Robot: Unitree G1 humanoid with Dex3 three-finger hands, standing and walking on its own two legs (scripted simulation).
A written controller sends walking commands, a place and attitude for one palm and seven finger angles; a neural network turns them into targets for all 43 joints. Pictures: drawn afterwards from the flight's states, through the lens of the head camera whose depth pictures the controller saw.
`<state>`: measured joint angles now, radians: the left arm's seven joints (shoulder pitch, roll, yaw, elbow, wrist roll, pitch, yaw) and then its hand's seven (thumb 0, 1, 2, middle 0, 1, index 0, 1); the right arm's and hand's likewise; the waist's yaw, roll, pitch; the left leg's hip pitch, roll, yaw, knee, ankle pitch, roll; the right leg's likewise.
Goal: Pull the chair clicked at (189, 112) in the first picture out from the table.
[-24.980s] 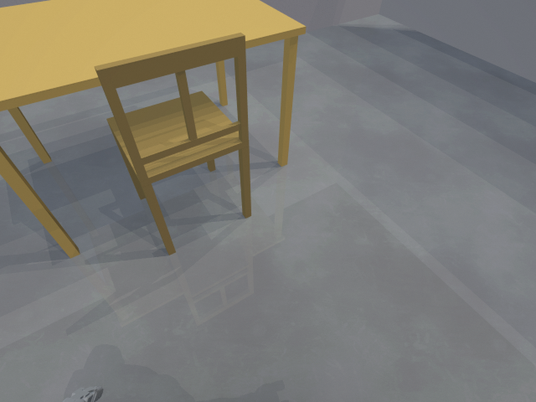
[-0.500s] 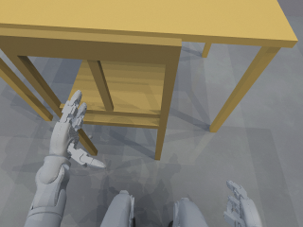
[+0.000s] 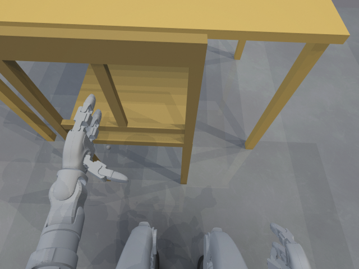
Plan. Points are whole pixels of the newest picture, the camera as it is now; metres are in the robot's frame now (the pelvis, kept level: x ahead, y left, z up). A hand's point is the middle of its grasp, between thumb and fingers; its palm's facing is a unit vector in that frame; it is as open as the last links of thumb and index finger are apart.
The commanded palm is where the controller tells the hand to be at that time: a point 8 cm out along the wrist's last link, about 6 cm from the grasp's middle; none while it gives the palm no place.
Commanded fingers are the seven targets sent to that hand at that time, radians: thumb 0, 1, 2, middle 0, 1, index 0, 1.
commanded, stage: aim the fingers beside a spindle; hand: left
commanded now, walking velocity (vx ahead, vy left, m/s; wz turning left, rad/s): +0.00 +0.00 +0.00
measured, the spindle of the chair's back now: (112, 98) +0.50 +0.18 +0.03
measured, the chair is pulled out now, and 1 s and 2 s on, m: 0.00 0.00 0.00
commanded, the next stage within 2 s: push the fingers through the gap in 0.42 s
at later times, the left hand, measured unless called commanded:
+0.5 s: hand (106, 149) +0.36 +0.17 +0.03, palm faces -0.02 -1.00 -0.05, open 16.9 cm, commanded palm +0.34 +0.22 +0.03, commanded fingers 0.00 -0.50 0.30 -0.06 -0.08 -0.06 -0.08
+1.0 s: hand (113, 131) +0.40 +0.16 +0.03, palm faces -0.02 -1.00 -0.05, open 16.9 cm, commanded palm +0.38 +0.21 +0.03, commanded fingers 0.00 -0.50 0.30 -0.06 -0.08 -0.06 -0.08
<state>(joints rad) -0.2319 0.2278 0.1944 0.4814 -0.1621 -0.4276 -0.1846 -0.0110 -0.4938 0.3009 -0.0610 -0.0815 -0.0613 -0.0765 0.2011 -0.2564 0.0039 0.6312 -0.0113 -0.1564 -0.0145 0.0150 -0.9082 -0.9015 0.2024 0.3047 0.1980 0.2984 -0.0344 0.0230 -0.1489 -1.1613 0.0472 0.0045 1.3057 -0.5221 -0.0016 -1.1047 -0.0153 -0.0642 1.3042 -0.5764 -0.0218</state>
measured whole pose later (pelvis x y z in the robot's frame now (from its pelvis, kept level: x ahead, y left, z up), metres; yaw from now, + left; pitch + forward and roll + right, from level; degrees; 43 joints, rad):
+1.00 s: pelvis +0.00 +0.00 +0.00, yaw +0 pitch +23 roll -1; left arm -0.40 0.24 0.21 0.63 -0.14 -0.43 -0.16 -0.01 -0.50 0.30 -0.06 -0.08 -0.06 -0.08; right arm 0.22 -0.26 0.00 0.65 -0.01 -0.14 -0.01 0.01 -0.91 -0.90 0.20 0.30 0.20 0.30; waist -0.05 0.03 -0.16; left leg -1.19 0.04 0.00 1.31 -0.52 0.00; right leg -1.13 -0.01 -0.06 1.30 -0.57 -0.02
